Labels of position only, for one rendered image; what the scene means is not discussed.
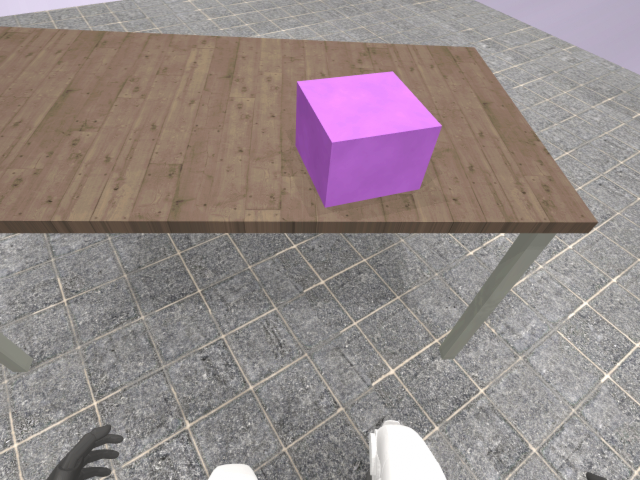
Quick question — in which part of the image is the robot right thigh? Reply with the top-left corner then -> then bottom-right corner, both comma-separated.
369,425 -> 446,480

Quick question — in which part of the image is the table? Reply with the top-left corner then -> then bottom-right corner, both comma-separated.
0,26 -> 598,372

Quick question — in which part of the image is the robot left hand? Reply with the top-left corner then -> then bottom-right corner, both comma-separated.
47,425 -> 124,480

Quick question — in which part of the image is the carton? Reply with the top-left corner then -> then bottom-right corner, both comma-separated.
296,71 -> 442,208

